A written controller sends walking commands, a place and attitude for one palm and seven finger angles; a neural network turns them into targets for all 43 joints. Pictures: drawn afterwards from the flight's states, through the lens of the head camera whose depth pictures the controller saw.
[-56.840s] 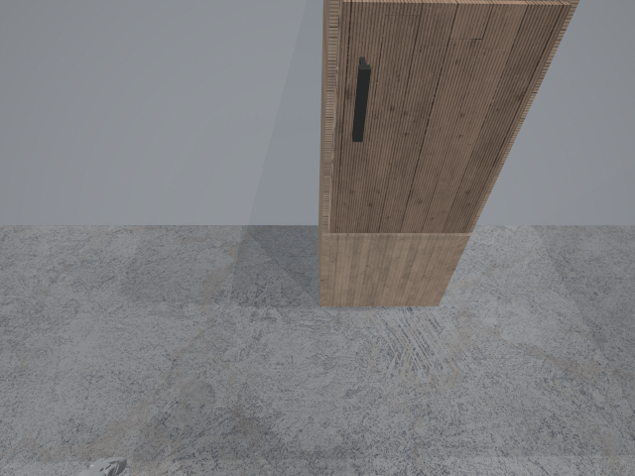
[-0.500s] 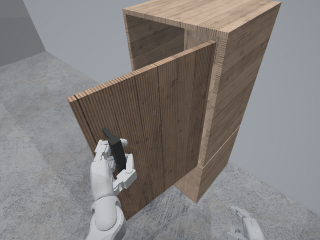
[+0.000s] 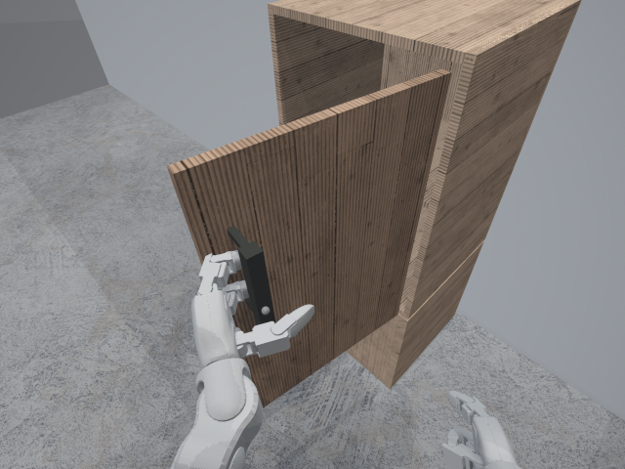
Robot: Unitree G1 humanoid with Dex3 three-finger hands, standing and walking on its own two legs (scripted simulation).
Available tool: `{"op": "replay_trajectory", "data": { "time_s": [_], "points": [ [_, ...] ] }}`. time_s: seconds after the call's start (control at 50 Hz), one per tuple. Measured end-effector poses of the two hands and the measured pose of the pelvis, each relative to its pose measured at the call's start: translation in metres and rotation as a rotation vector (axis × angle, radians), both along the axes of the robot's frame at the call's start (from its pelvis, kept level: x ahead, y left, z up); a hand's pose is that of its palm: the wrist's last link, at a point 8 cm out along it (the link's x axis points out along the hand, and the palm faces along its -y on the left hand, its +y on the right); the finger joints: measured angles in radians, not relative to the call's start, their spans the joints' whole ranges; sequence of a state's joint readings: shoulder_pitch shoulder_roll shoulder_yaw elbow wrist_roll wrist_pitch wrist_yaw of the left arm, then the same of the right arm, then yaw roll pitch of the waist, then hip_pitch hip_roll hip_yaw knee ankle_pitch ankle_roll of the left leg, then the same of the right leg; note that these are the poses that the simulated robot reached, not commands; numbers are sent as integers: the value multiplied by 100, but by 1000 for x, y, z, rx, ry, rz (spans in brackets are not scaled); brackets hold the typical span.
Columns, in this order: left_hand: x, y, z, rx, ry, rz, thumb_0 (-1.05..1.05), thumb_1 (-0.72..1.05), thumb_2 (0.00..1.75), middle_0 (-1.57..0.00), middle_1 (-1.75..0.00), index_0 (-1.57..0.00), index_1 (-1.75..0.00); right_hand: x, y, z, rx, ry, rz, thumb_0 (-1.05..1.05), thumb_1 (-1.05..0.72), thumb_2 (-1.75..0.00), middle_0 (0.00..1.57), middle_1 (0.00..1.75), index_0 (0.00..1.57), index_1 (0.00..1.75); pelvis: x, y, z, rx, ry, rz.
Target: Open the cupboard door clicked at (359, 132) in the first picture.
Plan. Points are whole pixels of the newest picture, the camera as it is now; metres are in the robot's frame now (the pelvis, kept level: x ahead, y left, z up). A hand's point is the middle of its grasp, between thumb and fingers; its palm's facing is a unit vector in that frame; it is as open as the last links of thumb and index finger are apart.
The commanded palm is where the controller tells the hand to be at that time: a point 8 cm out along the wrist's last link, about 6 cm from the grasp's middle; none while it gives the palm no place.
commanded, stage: open thumb and fingers to let go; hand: left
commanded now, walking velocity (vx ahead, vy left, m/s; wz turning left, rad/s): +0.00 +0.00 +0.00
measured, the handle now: (251, 282) +0.32 +0.11 +0.10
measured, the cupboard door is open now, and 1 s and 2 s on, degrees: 81 82 82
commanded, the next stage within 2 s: slide the hand sideways off the handle in 0.40 s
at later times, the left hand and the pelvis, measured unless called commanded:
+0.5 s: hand (270, 304) +0.28 +0.08 +0.11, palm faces +0.31 -0.95 -0.01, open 15.3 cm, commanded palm +0.23 +0.10 +0.11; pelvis -0.01 +0.02 -0.01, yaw +0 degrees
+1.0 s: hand (267, 340) +0.23 +0.07 +0.11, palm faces -0.09 -1.00 +0.02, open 16.3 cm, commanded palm +0.20 +0.13 +0.11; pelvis -0.01 +0.02 +0.00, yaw -2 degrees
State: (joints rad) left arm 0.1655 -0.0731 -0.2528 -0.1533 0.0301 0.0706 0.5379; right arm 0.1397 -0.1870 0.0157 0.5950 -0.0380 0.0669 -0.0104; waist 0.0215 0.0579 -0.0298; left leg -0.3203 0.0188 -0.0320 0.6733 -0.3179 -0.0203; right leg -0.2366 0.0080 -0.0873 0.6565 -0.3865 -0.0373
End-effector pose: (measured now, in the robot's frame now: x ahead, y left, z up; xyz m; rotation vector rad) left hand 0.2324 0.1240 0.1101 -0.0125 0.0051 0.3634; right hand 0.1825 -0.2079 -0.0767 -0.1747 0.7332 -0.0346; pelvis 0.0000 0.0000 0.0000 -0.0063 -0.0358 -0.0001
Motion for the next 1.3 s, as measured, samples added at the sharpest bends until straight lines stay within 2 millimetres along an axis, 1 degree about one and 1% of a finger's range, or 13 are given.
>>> {"op": "replay_trajectory", "data": {
  "time_s": [0.1, 0.2, 0.32, 0.42, 0.54, 0.58, 0.66, 0.72, 0.8, 0.96, 1.1, 1.3],
  "points": [
    [3, 2, 0, 12, -1, -8, 0, -27, 39, -32, -121, -31, -121, -1, 12, 1, 7, -3, 9, 1, -91, -90, 20, 30, 20, 30, -4, 8, -1, -5, 1, -1],
    [8, 3, 0, 17, 3, -15, 0, -41, 33, -29, -108, -28, -109, -5, 23, -2, 18, 11, 20, 1, -91, -90, 20, 30, 20, 30, -8, 15, -3, -9, 5, -2],
    [11, 0, 0, 22, 7, -33, -1, -48, 31, -25, -85, -24, -86, -12, 32, -7, 30, 37, 27, 1, -91, -90, 20, 30, 20, 30, -11, 20, -4, -11, 11, -4],
    [13, -3, 0, 24, 13, -52, -1, -50, 30, -22, -63, -22, -64, -16, 34, -9, 38, 50, 28, 1, -91, -90, 20, 30, 20, 30, -13, 21, -5, -13, 14, -7],
    [11, -2, 0, 33, 12, -54, -1, -50, 30, -29, -55, -27, -58, -18, 33, -10, 35, 56, 37, 1, -91, -90, 20, 30, 20, 30, -16, 20, -6, -13, 11, -1],
    [8, 1, -1, 47, -2, -129, -1, -50, 30, -27, -51, -23, -55, -20, 31, -9, 30, 55, 36, 1, -91, -90, 20, 30, 20, 30, -16, 19, -5, -9, 11, 3],
    [0, 7, -3, 70, -32, -356, -1, -50, 30, -21, -42, -14, -45, -26, 24, -7, 10, 30, 24, 1, -91, -90, 20, 30, 20, 30, -17, 19, -5, -9, 7, 12],
    [-2, 7, -4, 49, -33, -456, -1, -50, 30, -18, -37, -11, -39, -28, 21, -6, 2, 0, 10, 1, -91, -90, 20, 30, 20, 30, -19, 20, -5, -9, 2, 12],
    [-3, 6, -4, 9, -28, -471, -1, -51, 30, -15, -33, -13, -35, -29, 19, -1, 3, -34, -6, 1, -91, -90, 20, 30, 20, 30, -18, 21, -3, -4, 1, -1],
    [-11, 2, -3, -11, -26, -455, -1, -50, 30, -15, -33, -16, -32, -21, 19, 12, 25, -87, -8, 1, -91, -90, 20, 30, 20, 30, -11, 17, 0, 3, 4, -29],
    [-24, 16, -5, 6, -6, -436, -1, -50, 30, -17, -32, -17, -31, -10, 14, 15, 24, -100, -4, 1, -91, -90, 20, 30, 20, 30, -1, 12, 0, 3, 14, -36],
    [-40, 36, -8, 17, 10, -407, -1, -50, 30, -18, -31, -19, -32, 2, 0, 11, 9, -122, -13, 1, -91, -90, 20, 30, 20, 30, 11, 5, -5, 6, 50, -27]
  ]
}}
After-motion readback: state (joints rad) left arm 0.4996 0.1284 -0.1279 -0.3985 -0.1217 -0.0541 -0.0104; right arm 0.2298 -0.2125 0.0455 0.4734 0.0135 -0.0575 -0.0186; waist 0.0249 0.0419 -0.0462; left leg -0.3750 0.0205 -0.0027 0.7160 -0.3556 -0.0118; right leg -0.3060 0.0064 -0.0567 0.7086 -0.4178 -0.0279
